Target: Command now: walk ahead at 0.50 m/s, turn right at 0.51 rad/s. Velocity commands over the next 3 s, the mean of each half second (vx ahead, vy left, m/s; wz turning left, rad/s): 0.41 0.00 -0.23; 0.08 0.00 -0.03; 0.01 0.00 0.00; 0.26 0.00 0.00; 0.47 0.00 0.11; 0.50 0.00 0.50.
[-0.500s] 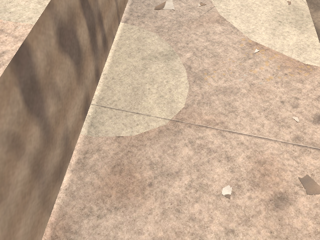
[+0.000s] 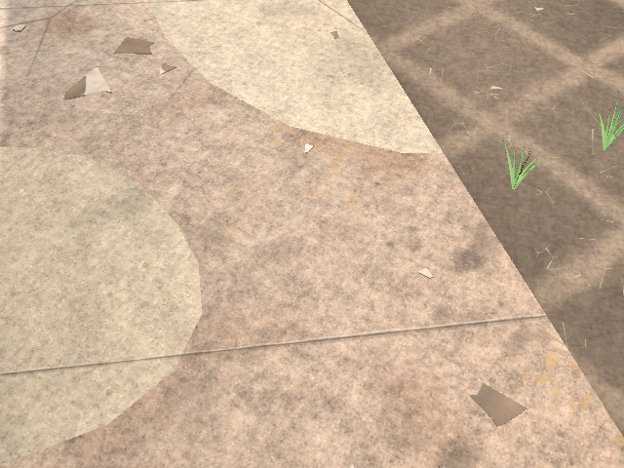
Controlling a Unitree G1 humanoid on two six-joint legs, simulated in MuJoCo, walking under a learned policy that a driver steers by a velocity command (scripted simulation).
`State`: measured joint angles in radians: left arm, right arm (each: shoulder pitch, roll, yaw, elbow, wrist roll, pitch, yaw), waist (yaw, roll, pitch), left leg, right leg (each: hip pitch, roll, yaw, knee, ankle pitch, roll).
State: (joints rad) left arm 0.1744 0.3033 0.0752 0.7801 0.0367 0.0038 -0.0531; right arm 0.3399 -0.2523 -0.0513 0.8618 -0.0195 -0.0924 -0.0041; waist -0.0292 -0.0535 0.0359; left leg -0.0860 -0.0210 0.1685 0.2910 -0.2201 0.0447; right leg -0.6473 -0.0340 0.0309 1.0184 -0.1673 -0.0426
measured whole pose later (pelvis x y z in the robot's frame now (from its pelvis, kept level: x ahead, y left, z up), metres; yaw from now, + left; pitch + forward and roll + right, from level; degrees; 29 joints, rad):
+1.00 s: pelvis +0.34 -0.04 +0.00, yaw -5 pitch -2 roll +0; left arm 0.27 0.19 0.00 1.11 0.01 0.01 0.04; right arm 0.22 -0.18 0.00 1.03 0.00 0.00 -0.03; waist -0.01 0.00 0.03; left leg -0.24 -0.02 0.06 0.40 -0.14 0.04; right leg -0.12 0.01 0.01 0.43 -0.28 -0.01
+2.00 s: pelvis +0.50 -0.02 -0.01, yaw -5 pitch -1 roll +0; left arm 0.39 0.20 0.04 1.11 0.03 -0.07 0.00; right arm 0.28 -0.20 -0.05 1.03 -0.02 -0.07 0.00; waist 0.01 -0.04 0.03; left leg -0.22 -0.03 0.10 0.49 -0.26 0.07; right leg -0.29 -0.02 0.00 1.06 -0.35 -0.09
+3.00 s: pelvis +1.04 -0.01 -0.03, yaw +17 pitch +0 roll +0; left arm 0.38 0.19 0.06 0.99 0.01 -0.06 0.01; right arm 0.08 -0.22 -0.07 0.85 -0.04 -0.03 0.03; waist 0.01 0.00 0.08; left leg -0.43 -0.08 0.13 0.64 -0.22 0.17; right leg -0.14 -0.09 -0.18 1.06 -0.46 -0.01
